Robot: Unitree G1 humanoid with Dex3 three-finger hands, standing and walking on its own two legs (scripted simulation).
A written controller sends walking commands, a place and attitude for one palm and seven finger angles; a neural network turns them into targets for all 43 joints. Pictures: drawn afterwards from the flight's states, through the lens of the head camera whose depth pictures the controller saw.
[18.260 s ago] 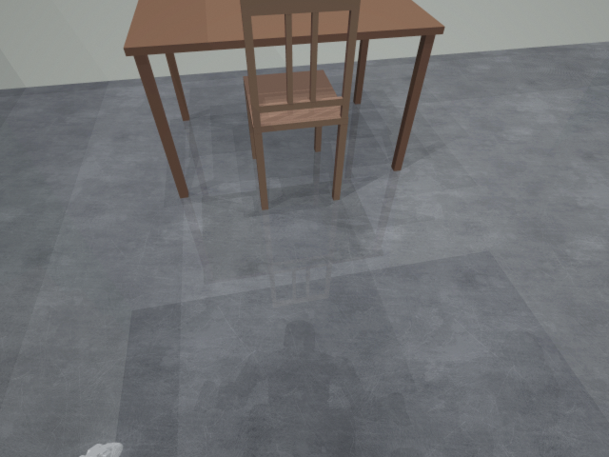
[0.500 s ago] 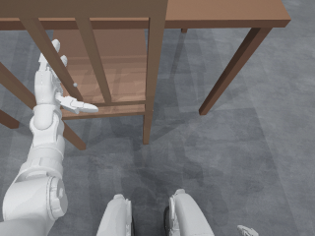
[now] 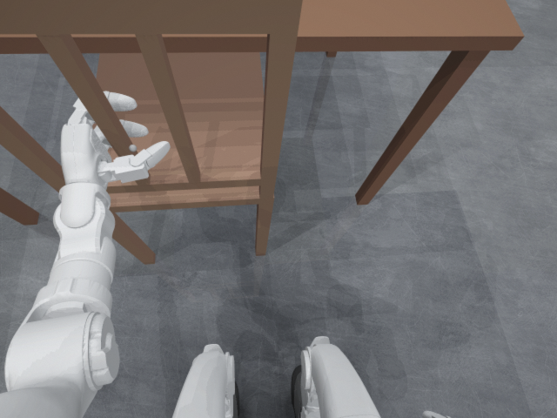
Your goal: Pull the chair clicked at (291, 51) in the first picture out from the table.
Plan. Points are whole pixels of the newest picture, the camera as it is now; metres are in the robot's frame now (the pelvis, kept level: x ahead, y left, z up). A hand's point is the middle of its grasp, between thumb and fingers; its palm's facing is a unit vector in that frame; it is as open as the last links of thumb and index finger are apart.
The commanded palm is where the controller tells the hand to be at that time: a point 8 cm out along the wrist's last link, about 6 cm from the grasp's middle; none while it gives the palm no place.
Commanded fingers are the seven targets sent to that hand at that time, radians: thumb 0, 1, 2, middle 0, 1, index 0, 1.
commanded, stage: hook a spindle and tug to test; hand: left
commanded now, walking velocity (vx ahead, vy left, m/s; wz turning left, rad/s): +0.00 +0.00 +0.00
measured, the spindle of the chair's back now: (111, 127) +0.50 +0.22 +0.04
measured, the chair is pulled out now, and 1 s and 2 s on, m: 0.00 0.02 0.11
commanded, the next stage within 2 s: step backward, pulling the chair out in 0.80 s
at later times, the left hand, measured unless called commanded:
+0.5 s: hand (135, 153) +0.47 +0.18 +0.02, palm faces +0.09 -1.00 -0.03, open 5.3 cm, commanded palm +0.42 +0.21 +0.02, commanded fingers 0.00 0.90 0.90 -0.50 -1.45 -0.50 -1.45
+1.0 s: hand (138, 159) +0.46 +0.18 +0.03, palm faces +0.09 -0.99 -0.14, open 5.3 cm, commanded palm +0.42 +0.22 +0.03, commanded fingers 0.00 0.90 0.90 -0.50 -1.45 -0.50 -1.45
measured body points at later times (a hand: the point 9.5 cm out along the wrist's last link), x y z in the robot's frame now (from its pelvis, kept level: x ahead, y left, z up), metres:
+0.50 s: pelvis +0.02 +0.01 +0.01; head +0.18 +0.02 +0.44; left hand +0.46 +0.24 +0.03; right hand +0.08 -0.25 -0.11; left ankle +0.01 +0.10 -0.62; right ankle +0.03 -0.12 -0.62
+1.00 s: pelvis +0.04 +0.01 +0.04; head +0.19 +0.01 +0.46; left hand +0.45 +0.23 +0.04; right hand +0.13 -0.25 -0.09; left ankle +0.01 +0.10 -0.62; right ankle +0.03 -0.12 -0.62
